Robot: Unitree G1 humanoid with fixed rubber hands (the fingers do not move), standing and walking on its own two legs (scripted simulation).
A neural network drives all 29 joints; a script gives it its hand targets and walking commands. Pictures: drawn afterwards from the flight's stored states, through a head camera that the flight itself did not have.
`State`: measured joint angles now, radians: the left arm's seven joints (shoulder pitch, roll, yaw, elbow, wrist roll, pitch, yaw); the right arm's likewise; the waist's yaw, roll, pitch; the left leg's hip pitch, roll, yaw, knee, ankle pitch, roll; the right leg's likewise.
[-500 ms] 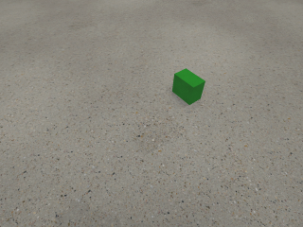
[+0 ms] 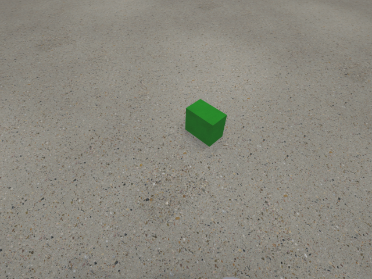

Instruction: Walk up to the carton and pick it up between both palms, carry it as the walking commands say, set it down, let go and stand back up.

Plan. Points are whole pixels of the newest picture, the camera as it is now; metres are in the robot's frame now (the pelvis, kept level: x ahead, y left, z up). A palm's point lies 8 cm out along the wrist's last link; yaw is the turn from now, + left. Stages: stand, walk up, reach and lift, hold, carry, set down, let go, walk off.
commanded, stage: walk up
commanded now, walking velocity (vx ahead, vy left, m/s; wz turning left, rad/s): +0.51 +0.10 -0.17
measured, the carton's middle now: (204, 122) +1.26 -0.13 -0.66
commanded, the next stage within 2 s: none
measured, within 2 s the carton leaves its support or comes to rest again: neither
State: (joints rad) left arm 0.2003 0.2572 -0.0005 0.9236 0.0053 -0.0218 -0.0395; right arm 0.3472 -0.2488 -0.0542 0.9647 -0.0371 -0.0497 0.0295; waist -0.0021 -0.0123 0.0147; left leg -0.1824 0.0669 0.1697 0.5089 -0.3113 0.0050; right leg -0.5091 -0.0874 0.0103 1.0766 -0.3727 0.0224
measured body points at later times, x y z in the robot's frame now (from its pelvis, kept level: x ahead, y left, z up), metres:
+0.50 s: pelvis +0.26 -0.01 +0.01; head +0.26 -0.03 +0.46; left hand +0.21 +0.26 -0.12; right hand +0.35 -0.27 -0.13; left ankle +0.37 +0.14 -0.68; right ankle +0.17 -0.15 -0.74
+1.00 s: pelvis +0.50 +0.04 +0.01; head +0.51 +0.08 +0.46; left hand +0.60 +0.27 -0.15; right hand +0.47 -0.24 -0.11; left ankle +0.47 +0.14 -0.74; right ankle +0.55 -0.15 -0.65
